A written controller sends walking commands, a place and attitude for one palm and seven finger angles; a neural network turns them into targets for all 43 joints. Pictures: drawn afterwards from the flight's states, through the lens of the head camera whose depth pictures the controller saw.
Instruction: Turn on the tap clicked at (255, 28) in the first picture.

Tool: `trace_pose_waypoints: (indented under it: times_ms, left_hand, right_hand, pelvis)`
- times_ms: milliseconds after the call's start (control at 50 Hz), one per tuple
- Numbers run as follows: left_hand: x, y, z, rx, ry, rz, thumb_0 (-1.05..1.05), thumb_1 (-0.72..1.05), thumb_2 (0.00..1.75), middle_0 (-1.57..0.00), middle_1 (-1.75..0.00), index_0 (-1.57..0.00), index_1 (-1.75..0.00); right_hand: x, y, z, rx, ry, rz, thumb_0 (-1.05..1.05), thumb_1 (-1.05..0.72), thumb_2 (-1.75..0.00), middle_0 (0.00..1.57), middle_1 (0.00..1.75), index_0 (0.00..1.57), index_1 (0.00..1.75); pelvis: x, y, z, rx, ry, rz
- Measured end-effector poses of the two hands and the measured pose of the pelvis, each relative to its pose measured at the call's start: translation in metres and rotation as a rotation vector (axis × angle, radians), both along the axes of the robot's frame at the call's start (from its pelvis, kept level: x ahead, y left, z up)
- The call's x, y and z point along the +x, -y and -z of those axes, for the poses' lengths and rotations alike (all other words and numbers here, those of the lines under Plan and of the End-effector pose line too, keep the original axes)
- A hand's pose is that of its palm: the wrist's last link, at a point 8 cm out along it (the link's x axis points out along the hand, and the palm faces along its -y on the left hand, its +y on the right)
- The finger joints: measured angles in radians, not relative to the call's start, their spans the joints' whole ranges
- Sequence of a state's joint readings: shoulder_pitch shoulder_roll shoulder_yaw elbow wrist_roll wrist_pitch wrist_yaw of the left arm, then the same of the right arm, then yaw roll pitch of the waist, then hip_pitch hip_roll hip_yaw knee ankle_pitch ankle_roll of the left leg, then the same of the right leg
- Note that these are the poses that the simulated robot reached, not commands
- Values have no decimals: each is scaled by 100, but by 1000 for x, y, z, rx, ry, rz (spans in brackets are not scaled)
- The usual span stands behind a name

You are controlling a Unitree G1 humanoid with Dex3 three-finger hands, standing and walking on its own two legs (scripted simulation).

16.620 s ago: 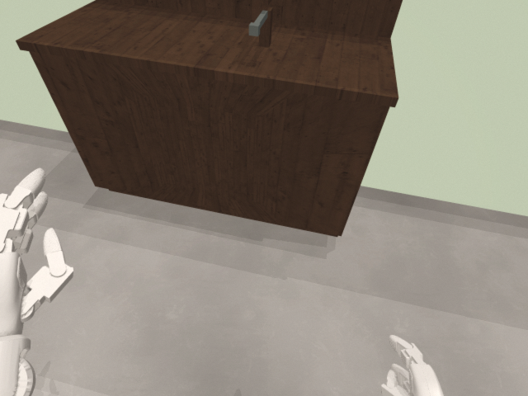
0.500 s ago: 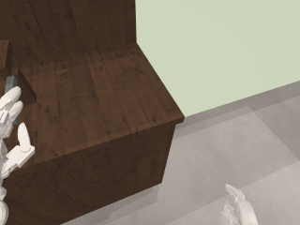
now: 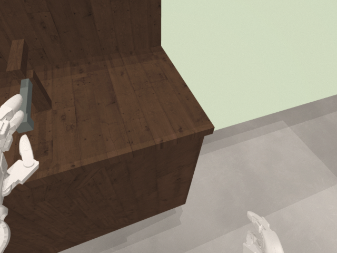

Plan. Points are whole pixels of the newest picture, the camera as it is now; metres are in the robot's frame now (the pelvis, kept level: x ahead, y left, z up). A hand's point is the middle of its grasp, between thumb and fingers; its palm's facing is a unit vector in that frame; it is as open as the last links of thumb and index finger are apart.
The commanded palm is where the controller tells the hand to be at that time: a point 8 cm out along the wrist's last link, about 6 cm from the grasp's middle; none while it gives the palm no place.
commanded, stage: shuffle to correct the standing spot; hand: left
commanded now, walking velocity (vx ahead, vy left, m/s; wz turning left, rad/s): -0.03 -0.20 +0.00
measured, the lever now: (23, 123) +0.33 +0.34 +0.13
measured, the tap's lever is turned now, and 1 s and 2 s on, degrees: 0 0 0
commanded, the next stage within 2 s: come to a stop and stand still in 0.46 s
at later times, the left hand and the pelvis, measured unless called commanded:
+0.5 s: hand (55, 161) +0.22 +0.21 +0.18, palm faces +0.30 -0.81 -0.50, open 7.4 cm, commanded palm +0.17 +0.25 +0.18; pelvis +0.01 -0.03 +0.00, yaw +0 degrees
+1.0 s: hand (6, 209) +0.15 +0.25 +0.16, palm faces +0.43 -0.79 -0.44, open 7.4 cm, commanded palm +0.09 +0.28 +0.18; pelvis -0.05 -0.01 +0.00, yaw +4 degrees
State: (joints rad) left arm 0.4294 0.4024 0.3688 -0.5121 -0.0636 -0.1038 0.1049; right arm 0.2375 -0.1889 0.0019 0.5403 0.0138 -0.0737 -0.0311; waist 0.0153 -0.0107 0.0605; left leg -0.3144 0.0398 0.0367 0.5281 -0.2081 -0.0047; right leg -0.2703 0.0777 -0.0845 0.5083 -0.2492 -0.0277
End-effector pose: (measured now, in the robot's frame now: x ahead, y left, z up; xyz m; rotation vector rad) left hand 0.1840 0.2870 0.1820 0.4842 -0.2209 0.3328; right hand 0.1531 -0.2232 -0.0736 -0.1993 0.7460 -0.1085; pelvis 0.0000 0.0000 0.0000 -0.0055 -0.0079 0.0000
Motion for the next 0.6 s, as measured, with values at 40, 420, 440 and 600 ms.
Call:
trace_pose_waypoints:
  times_ms: [40, 420, 440, 600]
  left_hand:
    - [3, 3, -1, 12, -8, 4, 2, 89, 90, -21, -30, -21, -30]
    - [21, 33, -12, 80, -8, 70, 2, 89, 89, -21, -30, -21, -30]
    - [18, 35, -13, 83, -5, 75, 2, 89, 89, -22, -30, -21, -30]
    - [-18, 33, -13, 80, -16, 21, 1, 89, 89, -22, -30, -22, -30]
  right_hand:
    - [5, -2, 2, 20, 1, -13, 1, -90, -89, 21, 30, 21, 30]
    - [43, 22, -3, 4, 43, -21, 1, -91, -90, 21, 30, 20, 30]
    - [42, 23, -2, 9, 42, -22, 1, -91, -89, 21, 30, 20, 30]
    - [18, 24, -4, -21, -3, -37, 1, -91, -89, 21, 30, 20, 30]
  pelvis:
    - [3, 2, 0, -6, 2, -4]
    - [16, 22, 2, -6, -7, -11]
    - [14, 24, 1, -3, -8, -11]
    - [-10, 29, -5, 51, -27, 11]
